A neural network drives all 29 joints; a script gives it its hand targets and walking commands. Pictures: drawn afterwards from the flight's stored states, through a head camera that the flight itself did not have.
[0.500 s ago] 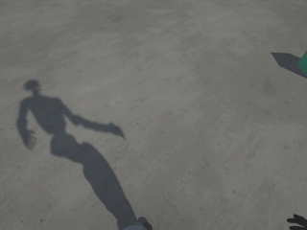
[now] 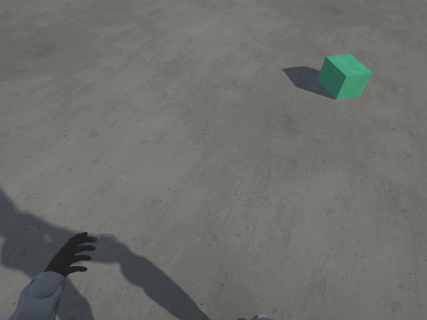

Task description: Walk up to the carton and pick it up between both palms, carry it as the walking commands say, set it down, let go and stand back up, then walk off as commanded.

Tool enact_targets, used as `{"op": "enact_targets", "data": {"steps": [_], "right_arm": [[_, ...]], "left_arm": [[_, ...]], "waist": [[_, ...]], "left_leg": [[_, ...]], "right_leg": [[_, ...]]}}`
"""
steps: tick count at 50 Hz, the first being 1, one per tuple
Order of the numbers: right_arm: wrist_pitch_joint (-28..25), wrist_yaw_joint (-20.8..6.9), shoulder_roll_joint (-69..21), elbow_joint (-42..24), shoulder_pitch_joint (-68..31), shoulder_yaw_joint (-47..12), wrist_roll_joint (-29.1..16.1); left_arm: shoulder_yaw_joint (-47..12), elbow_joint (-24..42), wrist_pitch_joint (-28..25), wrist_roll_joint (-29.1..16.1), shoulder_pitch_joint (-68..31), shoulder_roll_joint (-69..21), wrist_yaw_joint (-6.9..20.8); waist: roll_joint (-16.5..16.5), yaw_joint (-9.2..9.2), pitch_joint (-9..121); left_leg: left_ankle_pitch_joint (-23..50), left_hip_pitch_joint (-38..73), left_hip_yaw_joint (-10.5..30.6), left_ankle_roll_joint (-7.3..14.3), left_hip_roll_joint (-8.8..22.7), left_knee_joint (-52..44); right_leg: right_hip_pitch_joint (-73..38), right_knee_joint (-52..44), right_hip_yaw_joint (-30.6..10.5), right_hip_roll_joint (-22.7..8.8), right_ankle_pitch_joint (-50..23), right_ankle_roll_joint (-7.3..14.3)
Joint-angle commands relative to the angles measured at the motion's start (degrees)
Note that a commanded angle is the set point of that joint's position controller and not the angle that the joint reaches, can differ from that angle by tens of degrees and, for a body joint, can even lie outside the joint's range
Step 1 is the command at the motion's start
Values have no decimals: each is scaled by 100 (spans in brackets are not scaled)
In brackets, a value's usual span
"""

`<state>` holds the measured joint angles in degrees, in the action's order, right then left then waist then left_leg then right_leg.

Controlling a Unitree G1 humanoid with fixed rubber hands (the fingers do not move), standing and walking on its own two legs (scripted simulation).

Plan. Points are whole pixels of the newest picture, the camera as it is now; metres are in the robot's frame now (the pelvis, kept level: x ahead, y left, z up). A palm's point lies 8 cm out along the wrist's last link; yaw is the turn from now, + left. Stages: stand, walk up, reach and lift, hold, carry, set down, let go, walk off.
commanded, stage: walk up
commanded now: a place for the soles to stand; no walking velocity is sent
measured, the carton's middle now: (343, 76) +1.89 -1.11 -0.65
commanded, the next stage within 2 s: none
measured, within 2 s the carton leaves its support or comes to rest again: neither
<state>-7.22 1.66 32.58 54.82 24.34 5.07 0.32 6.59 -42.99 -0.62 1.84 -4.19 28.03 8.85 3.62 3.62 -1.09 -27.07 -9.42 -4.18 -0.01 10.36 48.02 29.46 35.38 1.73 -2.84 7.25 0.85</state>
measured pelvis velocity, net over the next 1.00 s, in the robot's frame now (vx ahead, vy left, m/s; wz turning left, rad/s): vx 0.55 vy -0.22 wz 0.03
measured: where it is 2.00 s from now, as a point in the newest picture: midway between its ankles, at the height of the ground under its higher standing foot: (302, 179)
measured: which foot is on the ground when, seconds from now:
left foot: up 0.00-0.28, down 0.30-0.70, up 0.72-0.98, down 1.00-1.00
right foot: down 0.00-0.30, up 0.32-0.68, down 0.70-1.00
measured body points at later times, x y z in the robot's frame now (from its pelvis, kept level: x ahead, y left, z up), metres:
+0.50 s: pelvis +0.29 -0.07 +0.01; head +0.29 -0.03 +0.46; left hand +0.43 +0.27 -0.09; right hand +0.37 -0.45 -0.02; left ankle +0.32 +0.06 -0.72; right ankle +0.35 -0.24 -0.67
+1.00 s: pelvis +0.55 -0.22 +0.01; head +0.56 -0.20 +0.46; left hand +0.62 +0.13 -0.09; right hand +0.64 -0.58 -0.07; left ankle +0.65 -0.13 -0.72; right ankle +0.53 -0.32 -0.72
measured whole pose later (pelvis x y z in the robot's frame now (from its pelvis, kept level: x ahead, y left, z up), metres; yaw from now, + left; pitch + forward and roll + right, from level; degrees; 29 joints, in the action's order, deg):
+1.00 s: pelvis +0.55 -0.22 +0.01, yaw +2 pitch +0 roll -1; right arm -8.3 2.2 28.4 54.4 17.7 3.3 0.5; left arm 6.3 -44.8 1.0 2.3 12.0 28.2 6.5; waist 1.9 -5.4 -2.1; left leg -13.1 -25.5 -7.8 3.2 1.9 33.3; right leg 14.7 35.6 6.5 0.2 20.9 3.1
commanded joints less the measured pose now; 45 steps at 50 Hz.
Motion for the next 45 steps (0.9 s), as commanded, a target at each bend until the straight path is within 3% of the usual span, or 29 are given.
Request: {"op": "enact_targets", "data": {"steps": [1,2,3,5,8,10,12,13,14,15,16,17,18,20,21,23,26,29,31,33,34,35,36,37,38,39,40,42,45], "right_arm": [[-180,-20,995,-568,-405,48,-73],[-159,-42,1003,-356,-233,75,-35],[-120,-46,1000,-204,-50,108,10],[-42,-74,866,-74,88,140,79],[-44,-88,631,-224,-375,119,14],[-81,-107,481,-282,-544,86,-1],[-80,-88,445,-197,-277,123,-45],[-74,-34,602,-87,141,196,-44],[-77,40,847,8,714,307,-14],[-94,130,1285,31,1365,453,71],[-124,204,1625,-266,1328,504,120],[-118,207,1911,-595,532,571,30],[-119,184,1531,-665,70,473,-1],[-182,162,1069,-721,-357,315,50],[-226,161,1103,-716,-434,299,44],[-281,132,1261,-663,-341,335,55],[-300,118,1405,-598,-332,415,55],[-278,121,1523,-466,-352,451,79],[-239,122,1605,-376,-437,452,105],[-162,121,1613,-287,-600,418,124],[-110,114,1525,-239,-579,359,132],[-52,102,1316,-194,-455,255,150],[-38,76,850,-365,-377,90,20],[-43,110,680,-480,-464,3,-114],[-58,122,898,-444,-619,46,-76],[-86,102,957,-320,-531,56,-28],[-76,89,976,-134,-270,69,-7],[-58,72,990,72,15,120,64],[-81,78,714,-32,-218,86,14]], "left_arm": [[540,42,14,-58,1198,1634,-275],[469,58,-18,-73,895,1324,-294],[412,88,-59,-81,768,1152,-299],[330,125,-110,-26,800,1026,-277],[264,229,-114,69,847,1001,-214],[207,332,-71,66,676,943,-167],[174,378,-30,-2,544,959,-153],[126,403,-36,-16,550,847,-161],[66,443,-55,9,597,678,-190],[34,541,-82,15,714,474,-223],[83,610,-75,77,945,559,-261],[216,527,13,57,1283,1130,-281],[285,363,46,74,1089,1371,-259],[288,61,44,39,1176,1201,-206],[295,-61,59,42,1216,1153,-150],[289,-114,104,57,1028,1000,-47],[257,-1,139,76,550,829,62],[237,81,110,48,145,768,137],[255,91,83,22,33,786,157],[296,-17,72,12,368,835,127],[345,-108,72,27,688,950,81],[451,-278,57,57,1310,1204,3],[621,-332,3,119,2044,1843,-116],[705,-154,-14,69,1858,2230,-182],[645,-93,-8,31,1539,1919,-218],[534,-97,-9,9,1291,1567,-262],[460,-69,-21,-2,1091,1339,-295],[350,1,-30,22,955,1159,-319],[233,144,-3,92,1036,1074,-273]], "waist": [[445,-1112,1101],[288,-861,718],[407,-731,533],[585,-652,444],[671,-707,90],[641,-642,46],[316,-322,131],[13,-43,337],[-345,302,580],[-1170,602,978],[-1033,442,1130],[-737,152,1152],[-384,-27,599],[-560,-348,150],[-699,-411,40],[-718,-378,27],[-887,-267,-24],[-998,-183,-69],[-1073,-232,-43],[-1153,-502,100],[-956,-676,212],[-225,-1008,540],[1525,-1432,1051],[1938,-1454,1041],[1058,-1234,797],[734,-1023,471],[715,-820,270],[890,-695,215],[952,-748,195]], "left_leg": [[331,-3441,607,361,-494,2139],[681,-3221,544,281,-253,1715],[751,-2950,479,199,-136,1328],[688,-2437,297,98,-175,703],[941,-2334,-14,58,-299,-520],[1674,-1622,-314,93,-606,-1194],[2524,-277,-494,142,-868,-1553],[2489,648,-383,272,-902,-1505],[1798,1459,102,497,-644,-1665],[188,2079,1846,819,450,-2356],[-1238,2123,4095,1096,1642,-3291],[-2361,1714,4708,1747,2141,-3728],[-1796,1131,3983,1700,1857,-3529],[-118,81,2261,1331,1121,-3431],[430,-258,1744,1265,997,-3427],[914,-484,1252,1324,860,-3357],[589,-612,856,1215,675,-3429],[768,-775,396,1030,546,-3372],[974,-843,161,926,567,-3281],[1386,-1000,-27,831,621,-2805],[1413,-1124,-143,738,547,-2296],[1557,-1495,-401,607,289,-978],[790,-2765,-617,253,-387,1150],[-481,-3754,47,275,-876,1823],[-174,-3749,441,328,-584,2156],[156,-3639,420,326,-407,1989],[356,-3343,410,272,-263,1567],[282,-2632,139,145,-272,595],[516,-2141,-189,162,-487,-393]], "right_leg": [[-3762,-2024,-2682,-1533,3339,1080],[-3215,-1963,-2055,-1285,2587,1141],[-2789,-1988,-1651,-1159,1876,1140],[-2289,-2025,-1162,-1070,779,1218],[-1910,-2275,-1009,-1134,738,1332],[-1420,-2287,-689,-908,1071,1130],[-666,-1902,-399,-756,1317,900],[-278,-1216,-252,-623,795,739],[156,-38,4,-387,427,550],[748,1690,124,82,739,332],[1447,2820,-541,227,2075,156],[1857,3652,-1024,92,2031,-32],[1969,3956,-1100,-151,1728,-107],[1341,3232,-1243,-559,1287,-173],[1058,2809,-1198,-680,1205,-227],[857,2254,-866,-720,1114,-316],[791,1522,-562,-744,519,-389],[356,780,-323,-640,189,-379],[-116,366,-171,-503,142,-329],[-893,45,87,-254,447,-265],[-1401,-138,153,-84,635,-219],[-2346,-394,43,47,1013,-78],[-3448,-1521,-2060,-1088,2805,458],[-3461,-2408,-3454,-1711,4174,959],[-3109,-2183,-3140,-1646,4122,1181],[-2740,-1961,-2589,-1459,3527,1273],[-2400,-1888,-2094,-1267,2873,1229],[-1974,-1734,-1382,-1069,1491,1216],[-1721,-1748,-1202,-1203,687,1376]]}}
